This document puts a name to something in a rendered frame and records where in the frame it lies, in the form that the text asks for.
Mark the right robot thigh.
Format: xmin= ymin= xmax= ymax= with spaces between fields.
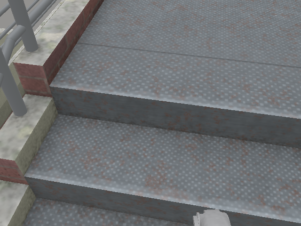
xmin=193 ymin=209 xmax=231 ymax=226

